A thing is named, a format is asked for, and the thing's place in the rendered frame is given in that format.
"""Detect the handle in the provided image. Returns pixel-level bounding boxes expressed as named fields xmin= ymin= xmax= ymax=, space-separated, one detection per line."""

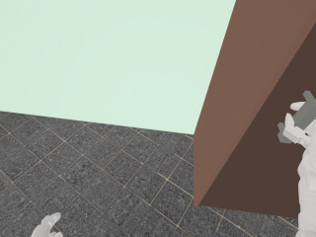
xmin=277 ymin=90 xmax=316 ymax=144

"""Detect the robot right hand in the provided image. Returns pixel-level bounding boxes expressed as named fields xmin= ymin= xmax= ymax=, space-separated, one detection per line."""
xmin=283 ymin=102 xmax=316 ymax=148

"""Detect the robot left hand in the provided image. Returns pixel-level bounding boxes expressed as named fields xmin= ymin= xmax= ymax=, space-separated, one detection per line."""
xmin=31 ymin=212 xmax=63 ymax=237

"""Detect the wardrobe door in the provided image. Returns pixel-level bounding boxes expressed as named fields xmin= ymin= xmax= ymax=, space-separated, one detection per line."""
xmin=199 ymin=23 xmax=316 ymax=219

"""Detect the right robot forearm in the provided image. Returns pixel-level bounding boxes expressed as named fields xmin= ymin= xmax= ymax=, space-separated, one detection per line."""
xmin=297 ymin=146 xmax=316 ymax=232

